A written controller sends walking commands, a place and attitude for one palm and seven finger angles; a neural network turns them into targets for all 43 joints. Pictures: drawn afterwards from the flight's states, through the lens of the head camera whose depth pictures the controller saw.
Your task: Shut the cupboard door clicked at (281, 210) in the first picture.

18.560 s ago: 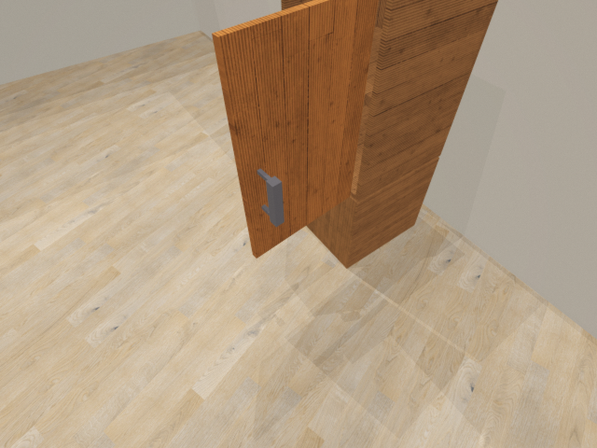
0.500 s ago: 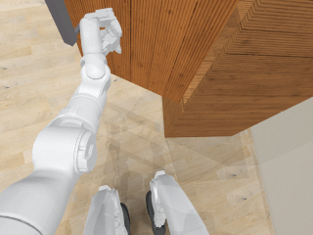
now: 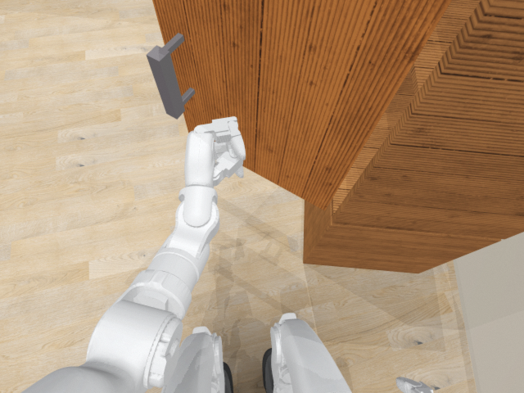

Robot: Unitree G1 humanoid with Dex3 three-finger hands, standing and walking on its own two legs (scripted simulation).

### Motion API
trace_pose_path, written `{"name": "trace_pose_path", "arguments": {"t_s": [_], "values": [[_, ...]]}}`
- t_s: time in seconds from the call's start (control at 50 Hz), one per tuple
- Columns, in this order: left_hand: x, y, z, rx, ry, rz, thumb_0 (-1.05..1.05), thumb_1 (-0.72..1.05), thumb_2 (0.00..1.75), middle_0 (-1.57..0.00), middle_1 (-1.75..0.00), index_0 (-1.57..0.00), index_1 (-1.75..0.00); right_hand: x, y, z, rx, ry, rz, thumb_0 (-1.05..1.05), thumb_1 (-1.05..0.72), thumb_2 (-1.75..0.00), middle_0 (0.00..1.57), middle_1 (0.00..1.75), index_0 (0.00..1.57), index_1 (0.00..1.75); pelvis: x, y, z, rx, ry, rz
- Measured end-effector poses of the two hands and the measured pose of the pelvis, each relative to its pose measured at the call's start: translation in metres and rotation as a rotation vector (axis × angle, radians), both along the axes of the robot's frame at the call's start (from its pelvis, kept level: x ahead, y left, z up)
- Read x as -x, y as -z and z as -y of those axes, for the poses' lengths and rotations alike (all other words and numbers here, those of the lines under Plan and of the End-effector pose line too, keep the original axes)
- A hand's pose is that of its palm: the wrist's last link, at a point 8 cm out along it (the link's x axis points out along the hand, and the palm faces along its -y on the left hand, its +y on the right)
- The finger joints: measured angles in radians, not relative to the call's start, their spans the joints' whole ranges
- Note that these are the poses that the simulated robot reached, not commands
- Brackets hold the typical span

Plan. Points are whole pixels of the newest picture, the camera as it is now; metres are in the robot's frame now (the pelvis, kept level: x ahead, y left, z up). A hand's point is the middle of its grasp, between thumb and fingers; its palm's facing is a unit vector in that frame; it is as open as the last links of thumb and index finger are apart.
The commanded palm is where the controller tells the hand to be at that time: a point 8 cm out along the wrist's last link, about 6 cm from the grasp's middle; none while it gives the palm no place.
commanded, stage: pull the fist back off the door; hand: left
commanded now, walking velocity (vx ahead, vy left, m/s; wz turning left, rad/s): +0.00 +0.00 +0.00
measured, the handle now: (176, 77) +0.62 +0.09 +0.03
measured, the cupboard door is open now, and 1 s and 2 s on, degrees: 64 64 64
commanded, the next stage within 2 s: draw the hand back to the body in 0.06 s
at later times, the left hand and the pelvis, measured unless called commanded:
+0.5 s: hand (188, 178) +0.39 +0.06 +0.10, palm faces -0.07 -1.00 -0.05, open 3.1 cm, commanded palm +0.35 +0.12 +0.11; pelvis +0.01 -0.01 +0.06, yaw +0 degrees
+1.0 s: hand out of the picture +0.29 +0.19 +0.21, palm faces +0.11 -0.97 -0.23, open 3.5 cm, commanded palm +0.25 +0.24 +0.23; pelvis +0.04 +0.02 +0.13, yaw +1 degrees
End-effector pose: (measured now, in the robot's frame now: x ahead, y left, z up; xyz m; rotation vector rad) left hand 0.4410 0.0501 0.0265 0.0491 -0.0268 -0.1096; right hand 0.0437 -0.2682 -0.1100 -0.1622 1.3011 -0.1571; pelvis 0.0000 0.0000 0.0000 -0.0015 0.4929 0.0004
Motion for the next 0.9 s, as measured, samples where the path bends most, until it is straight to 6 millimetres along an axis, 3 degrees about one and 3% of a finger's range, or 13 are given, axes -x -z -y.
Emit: {"name": "trace_pose_path", "arguments": {"t_s": [0.14, 0.24, 0.3, 0.4, 0.48, 0.56, 0.7, 0.9], "values": [[0.011, 0.0, -0.002, -0.026, -0.004, -0.012, 0.02, 0.89, 0.9, -1.31, -1.5, -1.3, -1.5, -0.034, 0.006, -0.01, -0.025, -0.041, 0.074, 0.0, -0.91, -0.9, 0.2, 0.3, 0.2, 0.3, 0.004, -0.002, 0.005, -0.005, -0.015, 0.021], [0.0, -0.011, -0.002, -0.014, -0.006, 0.018, 0.02, 0.89, 0.9, -1.31, -1.5, -1.3, -1.5, -0.034, 0.01, -0.016, -0.037, -0.039, 0.083, 0.0, -0.91, -0.9, 0.2, 0.3, 0.2, 0.3, 0.006, 0.0, 0.006, -0.005, -0.016, 0.016], [0.004, -0.024, -0.012, -0.003, -0.021, 0.036, 0.02, 0.89, 0.9, -1.3, -1.5, -1.3, -1.5, -0.028, 0.007, -0.02, -0.061, -0.009, 0.075, 0.0, -0.91, -0.9, 0.2, 0.3, 0.2, 0.3, 0.003, -0.006, 0.006, -0.011, 0.0, 0.029], [0.037, -0.046, -0.04, -0.028, -0.03, -0.022, 0.02, 0.9, 0.9, -1.3, -1.5, -1.3, -1.5, -0.02, -0.016, -0.027, -0.106, 0.03, 0.064, 0.0, -0.91, -0.9, 0.2, 0.3, 0.2, 0.3, -0.004, -0.034, 0.006, -0.024, 0.022, 0.096], [0.067, -0.068, -0.062, -0.011, -0.043, -0.043, 0.02, 0.9, 0.9, -1.3, -1.5, -1.3, -1.5, -0.027, -0.043, -0.028, -0.09, 0.02, 0.097, 0.0, -0.91, -0.9, 0.2, 0.3, 0.2, 0.3, -0.009, -0.057, 0.007, -0.02, 0.013, 0.156], [0.086, -0.095, -0.077, 0.008, -0.029, 0.017, 0.02, 0.9, 0.9, -1.3, -1.5, -1.3, -1.5, -0.049, -0.067, -0.021, -0.04, -0.008, 0.175, 0.01, -0.91, -0.9, 0.2, 0.3, 0.2, 0.3, -0.014, -0.07, 0.006, -0.008, -0.004, 0.204], [0.117, -0.123, -0.103, 0.002, 0.002, 0.015, 0.02, 0.9, 0.9, -1.28, -1.48, -1.28, -1.47, -0.106, -0.108, -0.017, 0.01, -0.044, 0.376, 0.01, -0.91, -0.9, 0.2, 0.3, 0.2, 0.3, -0.02, -0.086, -0.001, 0.001, -0.005, 0.287], [0.16, -0.168, -0.156, -0.16, -0.138, -0.103, 0.02, 0.89, 0.9, -1.09, -1.27, -1.08, -1.26, -0.179, -0.166, -0.064, -0.002, -0.095, 0.569, 0.01, -0.91, -0.9, 0.2, 0.3, 0.2, 0.3, -0.035, -0.122, -0.014, 0.005, -0.015, 0.433]]}}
